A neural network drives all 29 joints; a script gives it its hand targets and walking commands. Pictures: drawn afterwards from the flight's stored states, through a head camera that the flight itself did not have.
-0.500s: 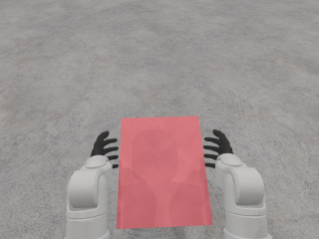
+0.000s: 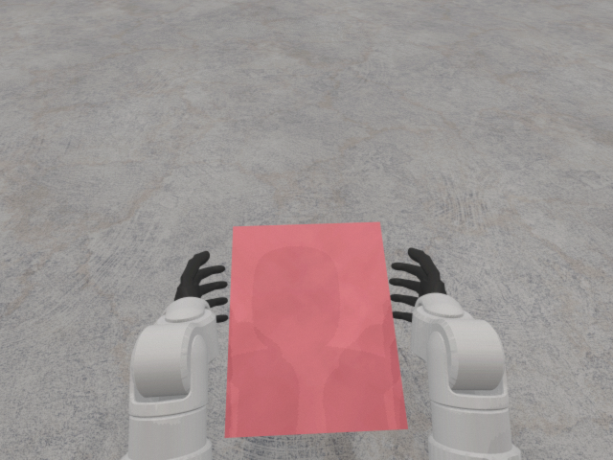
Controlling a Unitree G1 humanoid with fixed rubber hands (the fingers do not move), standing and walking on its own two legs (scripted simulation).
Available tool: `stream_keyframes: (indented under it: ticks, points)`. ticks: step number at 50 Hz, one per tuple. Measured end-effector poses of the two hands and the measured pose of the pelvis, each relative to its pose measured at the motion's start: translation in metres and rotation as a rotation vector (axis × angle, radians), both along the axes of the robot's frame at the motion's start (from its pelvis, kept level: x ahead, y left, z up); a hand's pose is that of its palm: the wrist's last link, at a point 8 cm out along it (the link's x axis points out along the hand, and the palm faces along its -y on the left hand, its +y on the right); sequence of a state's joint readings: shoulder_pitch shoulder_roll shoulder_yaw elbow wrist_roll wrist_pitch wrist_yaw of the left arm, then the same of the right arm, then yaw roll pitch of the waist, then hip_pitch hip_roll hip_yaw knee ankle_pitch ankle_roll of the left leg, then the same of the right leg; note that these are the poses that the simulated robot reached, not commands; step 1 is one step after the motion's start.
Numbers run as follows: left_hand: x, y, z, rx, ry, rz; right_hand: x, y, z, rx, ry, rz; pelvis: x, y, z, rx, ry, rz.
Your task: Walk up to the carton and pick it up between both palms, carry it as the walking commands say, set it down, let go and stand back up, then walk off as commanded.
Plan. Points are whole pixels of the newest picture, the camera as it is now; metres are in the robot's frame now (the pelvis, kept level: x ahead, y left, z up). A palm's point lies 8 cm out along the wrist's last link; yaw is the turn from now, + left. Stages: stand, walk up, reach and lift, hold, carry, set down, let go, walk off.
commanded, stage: carry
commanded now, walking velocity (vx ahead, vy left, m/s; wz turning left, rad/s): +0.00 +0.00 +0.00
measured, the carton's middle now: (309, 327) +0.31 +0.00 +0.00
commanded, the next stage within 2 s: none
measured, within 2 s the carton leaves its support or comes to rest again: neither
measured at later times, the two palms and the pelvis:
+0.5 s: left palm (196, 313) +0.29 +0.14 +0.08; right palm (426, 310) +0.29 -0.14 +0.08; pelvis +0.00 +0.00 +0.00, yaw +0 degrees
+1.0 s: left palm (195, 323) +0.28 +0.15 +0.07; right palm (423, 320) +0.28 -0.14 +0.07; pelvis +0.01 +0.00 +0.00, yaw +0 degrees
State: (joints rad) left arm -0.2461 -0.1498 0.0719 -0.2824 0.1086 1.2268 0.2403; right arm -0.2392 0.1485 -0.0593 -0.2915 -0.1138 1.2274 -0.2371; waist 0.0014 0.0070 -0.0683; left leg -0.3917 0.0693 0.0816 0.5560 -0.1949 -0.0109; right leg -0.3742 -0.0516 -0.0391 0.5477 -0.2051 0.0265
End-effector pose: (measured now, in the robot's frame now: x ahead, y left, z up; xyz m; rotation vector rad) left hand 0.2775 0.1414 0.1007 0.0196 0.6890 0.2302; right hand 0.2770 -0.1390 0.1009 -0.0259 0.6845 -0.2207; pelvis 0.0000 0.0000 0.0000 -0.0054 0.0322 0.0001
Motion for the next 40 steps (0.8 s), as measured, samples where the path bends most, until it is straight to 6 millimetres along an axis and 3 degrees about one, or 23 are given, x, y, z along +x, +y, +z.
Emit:
stream_keyframes:
  ticks: [40]
  points:
    - [0.011,0.001,-0.032,-0.041,-0.028,-0.026,0.010,-0.004,-0.034,0.023,-0.015,0.004,0.007,0.001,0.000,-0.002,-0.012,0.000]
